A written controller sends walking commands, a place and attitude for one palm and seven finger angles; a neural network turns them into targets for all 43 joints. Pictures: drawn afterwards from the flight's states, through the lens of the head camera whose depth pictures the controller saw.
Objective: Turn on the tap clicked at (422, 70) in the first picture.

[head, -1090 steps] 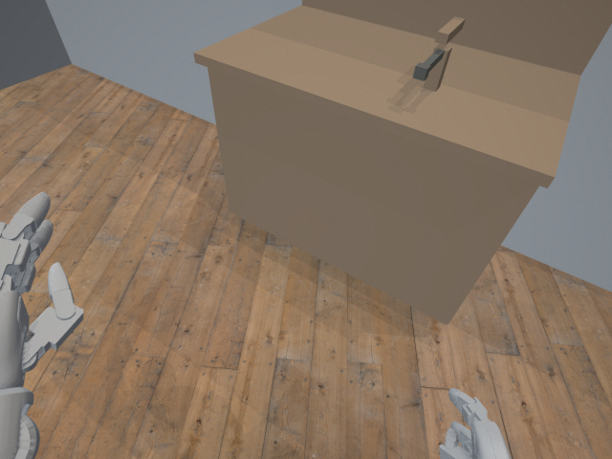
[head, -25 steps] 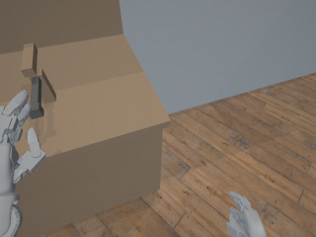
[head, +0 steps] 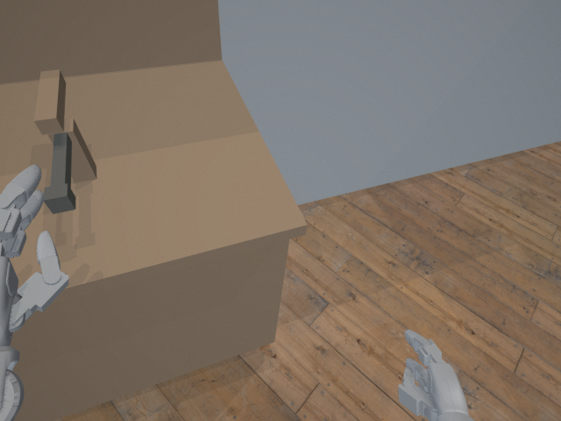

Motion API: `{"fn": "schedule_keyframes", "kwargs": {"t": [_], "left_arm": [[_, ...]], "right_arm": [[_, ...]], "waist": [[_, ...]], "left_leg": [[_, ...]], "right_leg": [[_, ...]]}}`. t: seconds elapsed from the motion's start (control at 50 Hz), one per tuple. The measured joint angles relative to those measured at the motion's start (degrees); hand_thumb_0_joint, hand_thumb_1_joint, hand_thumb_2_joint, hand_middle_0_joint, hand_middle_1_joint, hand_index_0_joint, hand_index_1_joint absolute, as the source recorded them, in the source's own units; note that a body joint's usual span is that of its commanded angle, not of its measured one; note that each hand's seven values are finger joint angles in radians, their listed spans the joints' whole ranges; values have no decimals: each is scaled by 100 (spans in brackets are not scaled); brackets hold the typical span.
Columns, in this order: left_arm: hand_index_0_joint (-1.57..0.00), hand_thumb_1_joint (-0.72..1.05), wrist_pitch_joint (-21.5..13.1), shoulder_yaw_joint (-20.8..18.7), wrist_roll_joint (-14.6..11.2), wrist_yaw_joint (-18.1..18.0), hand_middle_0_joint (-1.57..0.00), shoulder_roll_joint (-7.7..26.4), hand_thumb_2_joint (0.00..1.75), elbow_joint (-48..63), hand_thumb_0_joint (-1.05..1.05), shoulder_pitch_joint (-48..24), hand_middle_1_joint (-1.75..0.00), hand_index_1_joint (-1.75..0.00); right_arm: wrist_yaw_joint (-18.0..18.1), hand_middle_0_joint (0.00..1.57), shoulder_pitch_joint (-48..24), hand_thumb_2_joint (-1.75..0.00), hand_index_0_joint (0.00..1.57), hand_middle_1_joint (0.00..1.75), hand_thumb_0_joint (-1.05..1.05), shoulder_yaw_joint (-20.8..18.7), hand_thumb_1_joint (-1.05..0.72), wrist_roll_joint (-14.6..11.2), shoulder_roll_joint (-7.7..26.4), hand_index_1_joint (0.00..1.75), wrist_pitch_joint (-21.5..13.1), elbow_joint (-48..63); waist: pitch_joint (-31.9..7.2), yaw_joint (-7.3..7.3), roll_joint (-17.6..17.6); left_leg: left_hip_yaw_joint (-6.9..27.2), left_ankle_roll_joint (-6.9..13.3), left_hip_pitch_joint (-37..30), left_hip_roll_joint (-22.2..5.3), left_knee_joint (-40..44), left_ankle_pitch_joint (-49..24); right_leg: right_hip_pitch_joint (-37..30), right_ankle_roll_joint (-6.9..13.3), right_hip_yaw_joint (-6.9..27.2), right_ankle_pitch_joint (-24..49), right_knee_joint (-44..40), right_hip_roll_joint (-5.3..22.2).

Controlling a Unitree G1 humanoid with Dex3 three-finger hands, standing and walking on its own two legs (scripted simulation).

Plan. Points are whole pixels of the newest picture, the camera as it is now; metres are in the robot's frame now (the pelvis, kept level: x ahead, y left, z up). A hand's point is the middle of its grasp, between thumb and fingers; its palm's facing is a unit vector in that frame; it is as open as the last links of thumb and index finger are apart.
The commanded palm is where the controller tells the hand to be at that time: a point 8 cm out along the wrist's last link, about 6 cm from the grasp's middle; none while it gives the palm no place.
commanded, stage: look again from close up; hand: left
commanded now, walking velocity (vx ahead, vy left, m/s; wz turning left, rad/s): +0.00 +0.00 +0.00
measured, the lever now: (60, 198) +0.36 +0.33 +0.11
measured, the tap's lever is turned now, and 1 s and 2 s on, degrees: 0 0 0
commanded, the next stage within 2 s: turn the palm inward beside the body in 0.40 s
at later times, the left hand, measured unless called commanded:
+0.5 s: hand (51, 292) +0.20 +0.25 +0.16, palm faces +0.40 -0.85 -0.34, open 7.4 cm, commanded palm +0.15 +0.28 +0.17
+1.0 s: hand (32, 331) +0.16 +0.24 +0.17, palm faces +0.65 -0.72 -0.26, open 7.4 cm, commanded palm +0.12 +0.27 +0.17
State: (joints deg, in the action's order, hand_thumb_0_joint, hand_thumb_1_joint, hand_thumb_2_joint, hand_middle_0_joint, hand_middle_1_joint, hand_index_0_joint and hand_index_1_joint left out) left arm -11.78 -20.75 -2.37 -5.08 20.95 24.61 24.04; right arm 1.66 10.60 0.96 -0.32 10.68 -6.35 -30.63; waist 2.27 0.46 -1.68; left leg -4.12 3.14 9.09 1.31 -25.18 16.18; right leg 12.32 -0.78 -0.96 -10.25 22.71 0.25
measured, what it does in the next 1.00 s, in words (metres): shifts its weight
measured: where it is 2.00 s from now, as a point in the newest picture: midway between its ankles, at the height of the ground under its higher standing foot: outside the picture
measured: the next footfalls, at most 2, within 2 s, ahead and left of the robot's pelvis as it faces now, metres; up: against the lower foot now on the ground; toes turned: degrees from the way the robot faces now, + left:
none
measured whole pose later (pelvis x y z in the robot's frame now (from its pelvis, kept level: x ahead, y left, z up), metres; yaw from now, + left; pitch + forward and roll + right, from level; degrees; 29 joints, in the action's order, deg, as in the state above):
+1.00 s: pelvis -0.02 -0.07 -0.01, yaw +7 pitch -2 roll +0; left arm -3.8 -22.0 -6.3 -8.3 19.4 18.0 14.2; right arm 2.2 9.3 0.7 0.3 14.6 -8.4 -39.3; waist 0.3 5.2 1.5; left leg 4.0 -1.2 15.1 -0.3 -35.2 18.3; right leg 15.9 4.4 -6.0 -15.8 33.2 -2.8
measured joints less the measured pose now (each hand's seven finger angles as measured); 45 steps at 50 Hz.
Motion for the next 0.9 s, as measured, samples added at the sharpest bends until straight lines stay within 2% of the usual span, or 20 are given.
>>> {"fn": "schedule_keyframes", "kwargs": {"t": [0.18,0.5,0.52,0.54,0.56,0.58,0.62,0.66,0.7,0.76,0.82,0.9], "left_arm": [[-21,89,44,67,-4,-86,-21,-172,90,244,2,-106,-30,-30],[-21,89,96,103,-1,-86,-21,-156,90,47,2,-45,-30,-30],[-21,88,80,129,51,-73,-21,36,90,2,2,-276,-30,-30],[-21,88,62,105,215,40,-22,316,90,-216,2,-756,-30,-30],[-22,88,109,48,227,129,-22,499,90,-492,2,-1222,-30,-30],[-22,88,241,-50,120,185,-22,555,90,-697,2,-1552,-30,-30],[-22,88,584,-262,-299,313,-22,424,90,-977,2,-1903,-30,-30],[-21,89,972,-378,-629,439,-21,194,90,-1084,2,-1884,-30,-30],[-21,89,1284,-286,-649,519,-21,48,90,-989,2,-1564,-30,-30],[-20,89,1469,45,-465,508,-21,-33,90,-730,2,-902,-30,-30],[-21,89,1300,205,-514,358,-21,-106,90,-568,2,-478,-30,-30],[-22,88,809,25,-540,-41,-22,-119,90,-585,2,-577,-30,-30]], "right_arm": [[22,20,91,-90,20,30,1,35,-90,32,20,30,45,-96],[70,20,185,-90,20,30,1,11,-90,21,39,30,114,-123],[193,20,288,-90,20,30,1,102,-90,-36,102,30,142,46],[236,20,393,-90,20,30,1,105,-90,49,120,30,45,93],[166,20,411,-90,20,30,1,96,-90,131,116,30,-45,-11],[47,20,368,-90,20,30,1,106,-90,173,125,30,-64,-163],[-92,20,288,-90,20,30,1,122,-90,175,161,30,-44,-439],[-160,20,247,-90,20,30,1,123,-90,121,221,30,-20,-627],[-203,20,215,-90,20,30,1,130,-90,49,277,30,23,-691],[-220,20,120,-90,20,30,1,124,-90,-3,305,30,90,-646],[-158,20,34,-90,20,30,1,82,-90,28,266,30,63,-625],[-68,20,-28,-90,20,30,1,12,-90,74,234,30,-62,-726]], "waist": [[96,172,-6],[6,78,58],[61,92,74],[140,167,47],[179,213,-4],[159,240,-25],[19,283,47],[-160,270,229],[-278,219,373],[-269,159,432],[-230,200,326],[-191,382,146]], "left_leg": [[60,10,2,14,12,-49],[73,2,-17,22,121,-173],[141,5,70,19,10,-153],[218,-1,118,71,-83,-140],[277,-38,128,151,-103,-156],[298,-81,135,202,-89,-183],[262,-111,116,228,-59,-200],[241,-101,79,187,-81,-159],[244,-94,46,148,-127,-105],[269,-134,35,105,-220,-52],[343,-212,173,43,-401,2],[545,-356,404,-82,-693,91]], "right_leg": [[-54,-6,-60,65,-83,17],[-85,5,-74,188,-204,23],[-13,-51,-62,45,-44,-14],[40,24,-6,-15,162,-26],[71,119,11,-123,312,7],[132,165,25,-217,434,46],[206,158,85,-247,568,63],[157,111,107,-248,543,21],[110,130,100,-269,549,-20],[109,196,68,-342,669,-60],[226,281,-16,-418,840,-115],[336,429,-231,-480,972,-227]]}}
